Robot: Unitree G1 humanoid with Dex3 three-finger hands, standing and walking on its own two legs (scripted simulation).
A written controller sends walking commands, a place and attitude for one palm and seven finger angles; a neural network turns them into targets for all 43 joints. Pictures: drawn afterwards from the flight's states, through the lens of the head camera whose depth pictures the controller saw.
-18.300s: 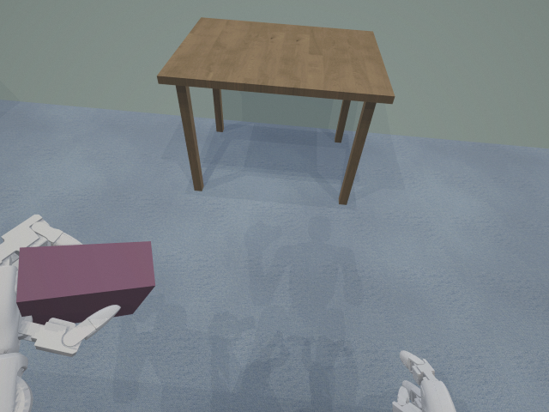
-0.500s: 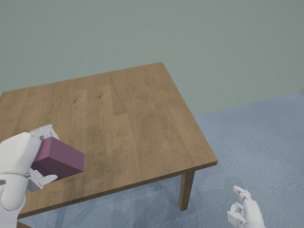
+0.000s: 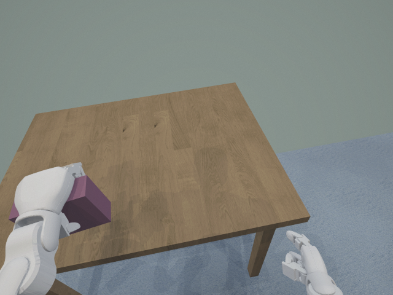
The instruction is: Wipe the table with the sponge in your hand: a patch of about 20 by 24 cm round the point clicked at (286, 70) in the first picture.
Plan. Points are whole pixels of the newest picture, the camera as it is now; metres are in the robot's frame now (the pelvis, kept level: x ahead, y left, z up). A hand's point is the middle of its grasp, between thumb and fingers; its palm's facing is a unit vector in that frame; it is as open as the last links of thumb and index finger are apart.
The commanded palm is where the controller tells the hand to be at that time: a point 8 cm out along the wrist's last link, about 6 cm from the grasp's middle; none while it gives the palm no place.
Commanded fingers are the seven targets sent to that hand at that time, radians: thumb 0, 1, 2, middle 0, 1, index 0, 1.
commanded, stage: turn the palm down, sponge in hand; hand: left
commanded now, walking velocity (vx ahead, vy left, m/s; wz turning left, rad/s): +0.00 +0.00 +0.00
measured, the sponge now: (71, 213) +0.22 +0.31 +0.06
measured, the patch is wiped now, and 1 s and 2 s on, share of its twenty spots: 0.00 0.00 0.00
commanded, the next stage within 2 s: move the sponge above the wiping area in 0.40 s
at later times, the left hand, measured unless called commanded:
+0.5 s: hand (85, 206) +0.23 +0.27 +0.08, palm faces -0.04 -0.11 -0.99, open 9.4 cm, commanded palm +0.20 +0.26 +0.15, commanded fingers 0.00 0.10 1.30 -1.20 -1.60 -1.20 -1.60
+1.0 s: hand (95, 214) +0.23 +0.26 +0.05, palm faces -0.13 -0.11 -0.99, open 9.4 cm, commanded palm +0.22 +0.27 +0.13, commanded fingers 0.00 0.10 1.30 -1.20 -1.60 -1.20 -1.60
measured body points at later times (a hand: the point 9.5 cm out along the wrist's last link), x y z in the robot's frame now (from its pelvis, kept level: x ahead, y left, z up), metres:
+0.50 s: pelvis +0.01 -0.02 +0.00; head +0.01 -0.06 +0.45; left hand +0.22 +0.27 +0.14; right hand +0.25 -0.22 -0.09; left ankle +0.04 +0.09 -0.74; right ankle +0.00 -0.12 -0.74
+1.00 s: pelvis +0.01 -0.03 +0.00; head +0.01 -0.07 +0.45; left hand +0.23 +0.27 +0.10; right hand +0.23 -0.25 -0.10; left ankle +0.04 +0.08 -0.74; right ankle +0.00 -0.12 -0.74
